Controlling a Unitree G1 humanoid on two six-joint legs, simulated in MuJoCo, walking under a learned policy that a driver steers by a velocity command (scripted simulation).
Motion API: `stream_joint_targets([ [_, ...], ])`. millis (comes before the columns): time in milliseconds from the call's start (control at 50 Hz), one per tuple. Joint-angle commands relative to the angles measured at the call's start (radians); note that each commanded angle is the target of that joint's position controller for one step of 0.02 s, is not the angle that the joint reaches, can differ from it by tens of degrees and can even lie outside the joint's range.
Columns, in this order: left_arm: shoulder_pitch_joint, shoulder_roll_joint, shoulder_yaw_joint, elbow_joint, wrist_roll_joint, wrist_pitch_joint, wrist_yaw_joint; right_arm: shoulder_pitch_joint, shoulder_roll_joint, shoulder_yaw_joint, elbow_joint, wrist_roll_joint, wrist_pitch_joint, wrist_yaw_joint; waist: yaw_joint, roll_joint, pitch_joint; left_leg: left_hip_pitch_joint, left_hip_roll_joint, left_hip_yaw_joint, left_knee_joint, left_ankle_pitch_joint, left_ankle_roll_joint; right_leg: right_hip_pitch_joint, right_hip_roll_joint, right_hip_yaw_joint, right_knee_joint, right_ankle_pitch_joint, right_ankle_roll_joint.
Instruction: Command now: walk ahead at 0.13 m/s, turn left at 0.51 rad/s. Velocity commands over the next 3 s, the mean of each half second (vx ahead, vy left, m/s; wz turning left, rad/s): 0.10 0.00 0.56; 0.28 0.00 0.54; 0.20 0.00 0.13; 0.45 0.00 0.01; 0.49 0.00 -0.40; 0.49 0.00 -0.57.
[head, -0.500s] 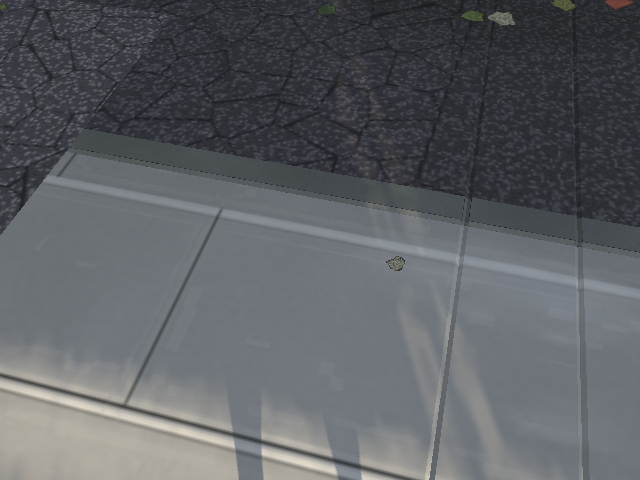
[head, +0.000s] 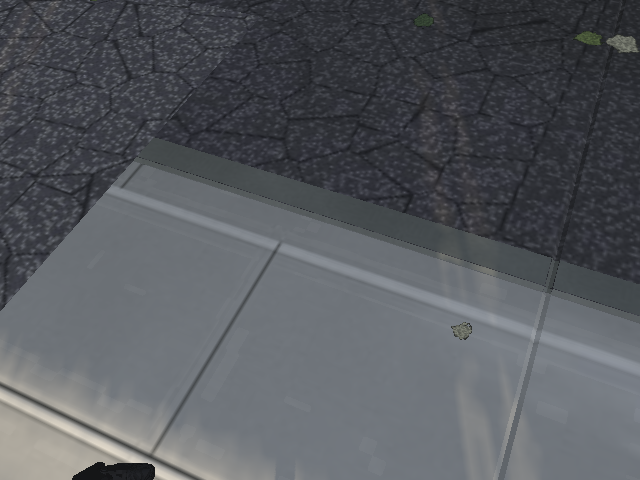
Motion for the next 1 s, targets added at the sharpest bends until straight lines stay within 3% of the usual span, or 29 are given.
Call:
stream_joint_targets([
  [20, -0.009, 0.155, 0.050, -0.034, 0.008, -0.005, 0.007, 0.067, -0.045, -0.019, -0.074, -0.001, 0.021, -0.003, 0.005, -0.187, -0.117, -0.055, 0.057, 0.010, -0.028, 0.081, -0.019, 0.147, -0.250, 0.151, -0.190, 0.323, -0.213],
  [100, -0.024, 0.184, 0.063, -0.015, -0.008, 0.005, 0.018, -0.017, -0.033, -0.009, -0.125, -0.009, 0.024, 0.020, 0.023, -0.160, -0.147, 0.032, 0.077, 0.029, -0.233, 0.198, 0.003, 0.155, -0.278, 0.074, -0.201, 0.304, -0.223],
  [180, -0.004, 0.224, 0.076, 0.009, -0.028, 0.018, 0.011, -0.074, -0.068, -0.017, -0.167, -0.007, 0.034, 0.045, 0.038, -0.165, -0.131, 0.097, 0.064, 0.065, -0.378, 0.207, 0.043, 0.183, -0.309, 0.046, -0.173, 0.227, -0.199],
  [220, -0.006, 0.238, 0.080, 0.022, -0.045, 0.023, 0.008, -0.070, -0.074, -0.023, -0.175, -0.008, 0.038, 0.055, 0.022, -0.158, -0.123, 0.158, 0.046, 0.091, -0.509, 0.248, 0.077, 0.195, -0.309, 0.026, -0.115, 0.184, -0.160],
  [240, 0.003, 0.230, 0.079, 0.032, -0.053, 0.025, 0.008, -0.052, -0.079, -0.029, -0.170, -0.010, 0.037, 0.055, 0.011, -0.144, -0.123, 0.226, 0.022, 0.103, -0.598, 0.310, 0.101, 0.173, -0.286, -0.002, -0.060, 0.130, -0.122],
  [260, 0.057, 0.200, 0.072, 0.058, -0.048, 0.028, 0.005, -0.021, -0.112, -0.042, -0.163, -0.015, 0.036, 0.047, 0.009, -0.085, -0.128, 0.327, 0.021, 0.064, -0.679, 0.418, 0.135, 0.114, -0.244, -0.048, 0.035, 0.039, -0.059],
  [280, 0.092, 0.142, 0.056, 0.050, -0.007, 0.029, 0.000, 0.008, -0.225, -0.071, -0.176, -0.017, 0.032, 0.027, 0.035, 0.186, -0.139, 0.476, 0.231, -0.223, -0.748, 0.774, 0.219, -0.082, -0.126, -0.157, 0.322, -0.238, 0.042],
  [300, 0.034, 0.140, 0.050, -0.001, 0.009, 0.030, 0.008, -0.015, -0.276, -0.071, -0.211, -0.041, 0.019, 0.027, 0.013, 0.301, -0.139, 0.488, 0.404, -0.484, -0.776, 0.855, 0.424, -0.314, 0.014, -0.075, 0.561, -0.550, 0.099],
  [320, -0.030, 0.188, 0.064, -0.003, -0.006, 0.031, 0.014, 0.006, -0.223, -0.060, -0.205, -0.050, -0.002, 0.036, -0.040, 0.165, -0.174, 0.457, 0.367, -0.443, -0.795, 0.791, 0.440, -0.322, 0.002, 0.053, 0.684, -0.528, 0.089],
  [340, -0.027, 0.192, 0.068, -0.002, -0.024, 0.035, 0.018, -0.028, -0.202, -0.051, -0.198, -0.043, -0.017, 0.036, -0.007, 0.128, -0.151, 0.434, 0.311, -0.359, -0.789, 0.740, 0.386, -0.327, -0.014, 0.080, 0.701, -0.445, 0.073],
  [360, 0.013, 0.191, 0.073, 0.022, -0.021, 0.036, 0.022, -0.055, -0.171, -0.046, -0.194, -0.017, -0.022, 0.032, 0.018, 0.074, -0.157, 0.432, 0.256, -0.316, -0.799, 0.532, 0.330, -0.331, -0.034, 0.090, 0.658, -0.360, 0.066],
  [380, 0.016, 0.205, 0.078, 0.025, -0.015, 0.035, 0.021, -0.072, -0.148, -0.038, -0.195, 0.001, -0.020, 0.026, 0.025, 0.089, -0.148, 0.415, 0.235, -0.315, -0.826, 0.339, 0.308, -0.330, -0.041, 0.090, 0.616, -0.294, 0.063],
  [420, 0.006, 0.193, 0.077, 0.021, -0.021, 0.023, 0.005, -0.074, -0.134, -0.027, -0.207, -0.008, -0.020, 0.017, 0.027, 0.121, -0.125, 0.370, 0.199, -0.339, -0.893, 0.076, 0.305, -0.300, -0.022, 0.079, 0.560, -0.194, 0.062],
  [460, -0.020, 0.182, 0.073, 0.018, -0.029, 0.004, -0.004, -0.065, -0.141, -0.029, -0.211, -0.015, -0.029, 0.011, 0.019, 0.124, -0.100, 0.367, 0.191, -0.351, -0.919, 0.050, 0.305, -0.282, -0.006, 0.083, 0.427, -0.147, 0.063],
  [520, -0.051, 0.155, 0.061, 0.016, -0.028, -0.023, -0.017, -0.038, -0.161, -0.037, -0.199, -0.008, -0.037, 0.005, 0.005, 0.120, -0.086, 0.348, 0.174, -0.344, -0.904, 0.087, 0.305, -0.205, 0.017, 0.090, 0.244, -0.120, 0.064],
  [600, -0.062, 0.161, 0.058, 0.010, -0.042, -0.047, -0.034, -0.013, -0.173, -0.041, -0.192, -0.001, -0.037, 0.015, -0.003, 0.123, -0.066, 0.274, 0.165, -0.402, -0.886, 0.033, 0.310, -0.086, 0.041, 0.088, 0.118, -0.141, 0.052],
  [640, -0.033, 0.170, 0.062, 0.016, -0.049, -0.058, -0.037, -0.014, -0.162, -0.036, -0.191, 0.000, -0.034, 0.019, 0.018, 0.120, -0.062, 0.235, 0.155, -0.440, -0.867, 0.006, 0.298, 0.001, 0.046, 0.090, 0.057, -0.120, 0.037],
  [680, 0.048, 0.170, 0.067, 0.041, -0.048, -0.069, -0.033, -0.039, -0.128, -0.024, -0.197, 0.002, -0.029, 0.018, 0.077, 0.096, -0.066, 0.146, 0.100, -0.430, -0.798, -0.036, 0.256, 0.178, 0.037, 0.078, -0.052, -0.045, 0.015],
  [700, 0.134, 0.196, 0.078, 0.062, -0.042, -0.072, -0.025, -0.052, -0.082, -0.011, -0.203, -0.002, -0.032, 0.017, 0.117, 0.061, -0.091, 0.041, 0.055, -0.386, -0.689, -0.068, 0.214, 0.328, -0.034, 0.131, -0.072, -0.065, -0.010],
  [720, 0.249, 0.257, 0.089, 0.081, -0.020, -0.069, -0.013, -0.051, 0.000, 0.013, -0.218, -0.004, -0.036, 0.018, 0.147, -0.103, -0.144, -0.130, -0.046, -0.231, -0.399, -0.120, 0.146, 0.501, -0.227, 0.353, -0.144, -0.269, -0.075],
  [740, 0.286, 0.328, 0.105, 0.100, 0.004, -0.063, -0.020, -0.065, -0.037, 0.006, -0.276, 0.012, -0.048, 0.014, 0.121, -0.277, -0.085, -0.331, -0.089, -0.130, -0.204, -0.134, 0.124, 0.484, -0.392, 0.689, -0.254, -0.470, -0.192],
  [760, 0.213, 0.271, 0.090, 0.079, -0.008, -0.061, -0.017, -0.054, -0.112, -0.013, -0.259, 0.006, -0.050, 0.013, 0.097, -0.216, -0.017, -0.368, -0.006, -0.139, -0.092, -0.064, 0.101, 0.425, -0.397, 0.664, -0.253, -0.457, -0.213],
  [780, 0.162, 0.207, 0.072, 0.062, -0.017, -0.056, -0.010, -0.051, -0.137, -0.026, -0.237, 0.000, -0.043, 0.015, 0.087, -0.186, 0.019, -0.359, 0.008, -0.128, -0.053, 0.003, 0.082, 0.389, -0.339, 0.537, -0.241, -0.323, -0.183],
  [820, 0.093, 0.172, 0.056, 0.045, -0.018, -0.041, 0.002, -0.042, -0.124, -0.034, -0.228, -0.006, -0.030, 0.019, 0.058, -0.173, 0.017, -0.325, 0.036, -0.099, -0.023, 0.106, 0.047, 0.347, -0.275, 0.345, -0.222, 0.023, -0.145],
  [880, 0.104, 0.192, 0.059, 0.063, -0.010, -0.033, 0.013, -0.066, -0.049, -0.013, -0.245, -0.008, -0.027, 0.028, 0.061, -0.161, -0.025, -0.226, 0.035, -0.021, -0.073, 0.201, 0.011, 0.283, -0.222, 0.140, -0.201, 0.478, -0.160],
  [960, 0.113, 0.215, 0.061, 0.092, -0.029, -0.007, 0.017, -0.134, 0.006, 0.012, -0.264, -0.012, -0.029, 0.045, 0.080, -0.154, -0.063, -0.077, 0.028, 0.030, -0.337, 0.333, 0.020, 0.269, -0.195, 0.027, -0.188, 0.525, -0.162],
  [1000, 0.129, 0.232, 0.063, 0.107, -0.040, -0.002, 0.011, -0.165, -0.005, 0.009, -0.267, -0.012, -0.031, 0.056, 0.089, -0.158, -0.071, -0.002, 0.013, 0.051, -0.441, 0.369, 0.038, 0.275, -0.204, 0.021, -0.171, 0.509, -0.156],
])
